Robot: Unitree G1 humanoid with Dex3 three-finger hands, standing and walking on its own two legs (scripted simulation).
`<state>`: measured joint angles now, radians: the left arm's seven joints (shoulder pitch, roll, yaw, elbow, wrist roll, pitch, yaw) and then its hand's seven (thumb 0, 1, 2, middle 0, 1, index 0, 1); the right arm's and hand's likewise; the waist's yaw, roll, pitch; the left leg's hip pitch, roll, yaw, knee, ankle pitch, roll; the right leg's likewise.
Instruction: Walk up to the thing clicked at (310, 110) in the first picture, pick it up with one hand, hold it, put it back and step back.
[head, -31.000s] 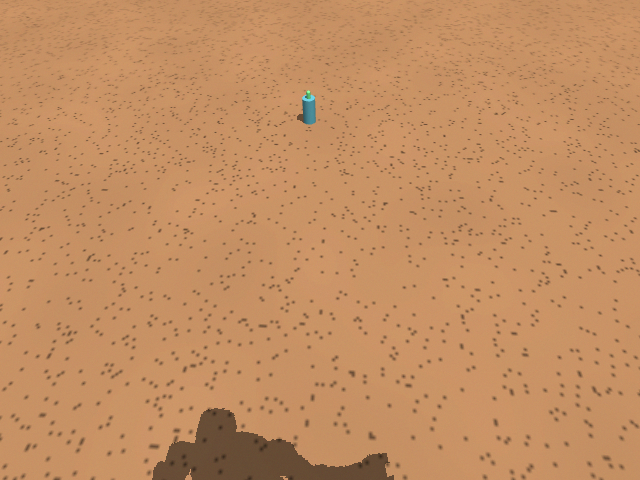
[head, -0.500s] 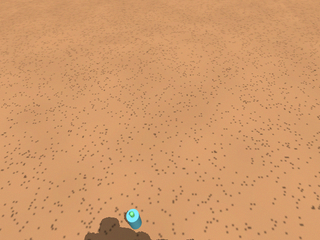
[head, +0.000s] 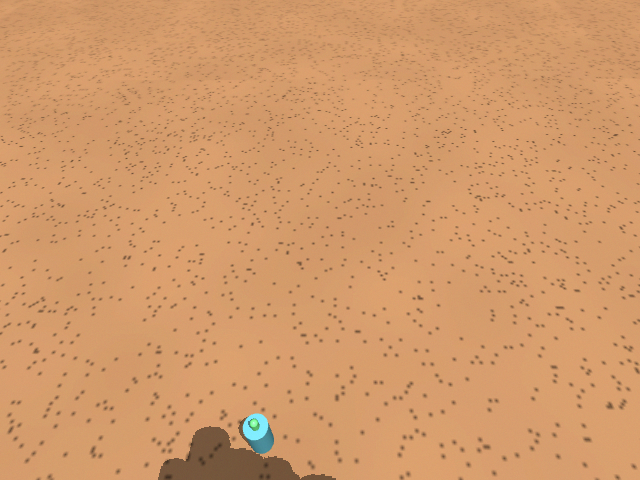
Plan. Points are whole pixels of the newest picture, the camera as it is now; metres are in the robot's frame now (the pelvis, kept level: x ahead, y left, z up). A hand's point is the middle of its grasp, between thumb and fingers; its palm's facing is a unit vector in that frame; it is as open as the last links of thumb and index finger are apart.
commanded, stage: stand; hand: left
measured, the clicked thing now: (258, 432) +0.37 +0.21 -0.69
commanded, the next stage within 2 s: step back in 1.02 s
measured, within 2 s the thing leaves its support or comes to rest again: neither
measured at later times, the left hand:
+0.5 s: hand out of the picture +0.10 +0.25 -0.15, palm faces -0.01 -0.94 -0.35, open 7.4 cm
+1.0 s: hand out of the picture +0.10 +0.25 -0.15, palm faces -0.02 -0.94 -0.35, open 7.4 cm
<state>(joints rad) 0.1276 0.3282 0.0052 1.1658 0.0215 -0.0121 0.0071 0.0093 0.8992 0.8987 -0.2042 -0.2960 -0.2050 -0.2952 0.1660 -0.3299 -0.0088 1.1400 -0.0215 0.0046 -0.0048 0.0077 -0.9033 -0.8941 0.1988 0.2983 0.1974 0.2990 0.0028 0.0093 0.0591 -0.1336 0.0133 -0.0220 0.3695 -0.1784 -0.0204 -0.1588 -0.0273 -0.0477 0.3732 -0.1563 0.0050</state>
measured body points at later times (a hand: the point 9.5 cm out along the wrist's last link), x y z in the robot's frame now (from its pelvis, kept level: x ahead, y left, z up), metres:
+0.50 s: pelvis +0.03 +0.00 +0.00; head +0.03 +0.00 +0.45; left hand +0.10 +0.30 -0.13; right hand +0.10 -0.29 -0.14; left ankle +0.02 +0.13 -0.75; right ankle +0.03 -0.12 -0.75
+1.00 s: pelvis +0.03 +0.00 +0.00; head +0.04 +0.00 +0.45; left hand +0.10 +0.30 -0.13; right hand +0.10 -0.30 -0.14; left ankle +0.02 +0.13 -0.75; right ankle +0.03 -0.12 -0.75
